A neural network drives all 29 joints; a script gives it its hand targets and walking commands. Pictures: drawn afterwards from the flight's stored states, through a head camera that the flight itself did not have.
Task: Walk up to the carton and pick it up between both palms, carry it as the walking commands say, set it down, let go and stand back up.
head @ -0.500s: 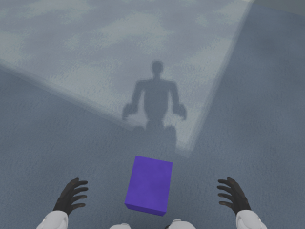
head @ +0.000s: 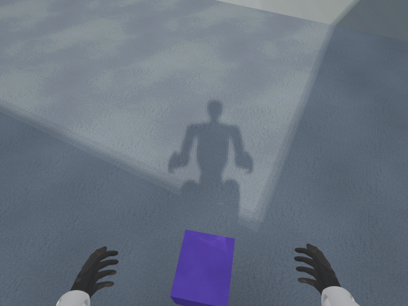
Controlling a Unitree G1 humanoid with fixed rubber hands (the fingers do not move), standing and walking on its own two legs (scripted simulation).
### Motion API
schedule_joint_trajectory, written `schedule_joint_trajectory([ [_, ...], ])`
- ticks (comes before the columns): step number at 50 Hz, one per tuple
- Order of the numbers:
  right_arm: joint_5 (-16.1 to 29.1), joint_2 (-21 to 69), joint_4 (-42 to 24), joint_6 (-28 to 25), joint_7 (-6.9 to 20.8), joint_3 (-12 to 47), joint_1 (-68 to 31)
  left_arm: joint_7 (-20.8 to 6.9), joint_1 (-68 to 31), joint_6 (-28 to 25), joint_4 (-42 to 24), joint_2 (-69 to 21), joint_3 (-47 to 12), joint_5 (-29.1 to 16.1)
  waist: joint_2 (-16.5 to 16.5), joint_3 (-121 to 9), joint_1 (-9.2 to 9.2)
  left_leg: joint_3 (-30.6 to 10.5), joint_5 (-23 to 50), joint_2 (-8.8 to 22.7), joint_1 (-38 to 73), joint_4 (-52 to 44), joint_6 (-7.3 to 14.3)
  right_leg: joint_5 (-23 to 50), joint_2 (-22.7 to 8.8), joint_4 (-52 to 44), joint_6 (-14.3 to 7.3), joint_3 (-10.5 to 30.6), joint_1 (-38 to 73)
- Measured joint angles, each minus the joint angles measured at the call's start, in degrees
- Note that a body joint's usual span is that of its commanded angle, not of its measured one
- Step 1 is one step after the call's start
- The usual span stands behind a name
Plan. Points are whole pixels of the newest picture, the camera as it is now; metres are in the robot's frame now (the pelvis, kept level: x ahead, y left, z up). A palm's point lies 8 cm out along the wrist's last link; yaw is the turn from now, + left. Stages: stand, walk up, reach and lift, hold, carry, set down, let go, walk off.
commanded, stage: stand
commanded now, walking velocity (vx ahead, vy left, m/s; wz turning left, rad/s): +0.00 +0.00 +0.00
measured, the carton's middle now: (204, 271) +0.31 +0.00 -0.66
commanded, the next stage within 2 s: none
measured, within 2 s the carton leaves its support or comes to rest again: neither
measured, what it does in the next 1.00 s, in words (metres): stands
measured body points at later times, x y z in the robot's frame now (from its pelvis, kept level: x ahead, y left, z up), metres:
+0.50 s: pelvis -0.01 +0.00 +0.00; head -0.06 +0.00 +0.45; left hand +0.15 +0.28 -0.06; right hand +0.17 -0.29 -0.05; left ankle -0.05 +0.10 -0.74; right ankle -0.01 -0.12 -0.74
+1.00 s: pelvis -0.02 +0.00 +0.00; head -0.07 -0.01 +0.44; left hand +0.13 +0.28 -0.06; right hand +0.15 -0.29 -0.06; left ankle -0.05 +0.10 -0.74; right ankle -0.01 -0.12 -0.74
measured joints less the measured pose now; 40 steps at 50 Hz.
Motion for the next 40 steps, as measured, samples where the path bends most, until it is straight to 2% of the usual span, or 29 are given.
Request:
schedule_joint_trajectory([
  [5, 0.0, -1.3, 2.6, -1.8, -1.1, 0.2, 0.0, 2.5, 0.0, -0.4, 1.8, 1.2, 0.0, 0.0, -0.3, -1.5, 0.0, 0.0, 0.1, 0.0, 0.0, 0.0, -0.1, 0.1, 0.0, 0.1, 0.0, 0.0, 0.0],
  [9, 0.0, -3.4, 5.7, -3.6, -1.4, 0.2, 0.0, 3.5, 0.0, -1.2, 4.7, 3.7, 0.0, 0.3, -0.6, -4.4, 0.0, 0.0, 0.0, 0.0, 0.0, 0.1, -0.1, 0.0, 0.0, 0.1, 0.0, 0.0, 0.0],
  [21, 0.0, -6.3, 7.9, -6.5, -1.7, 0.2, 0.3, 3.7, 1.1, -4.0, 6.7, 6.5, 0.0, 0.5, -1.5, -9.5, 0.0, 0.0, 0.0, 0.0, 0.0, 1.0, -0.1, 0.0, 0.0, 1.0, 0.0, -0.1, 0.0],
  [40, 0.0, -7.0, 9.7, -7.7, -1.9, 0.2, 1.6, 3.7, 3.6, -5.3, 7.7, 7.2, 0.0, 0.6, -1.4, -9.6, 0.0, 0.0, 0.1, 0.0, 0.0, 1.7, -0.2, 0.1, 0.0, 1.8, 0.0, -0.1, 0.0],
])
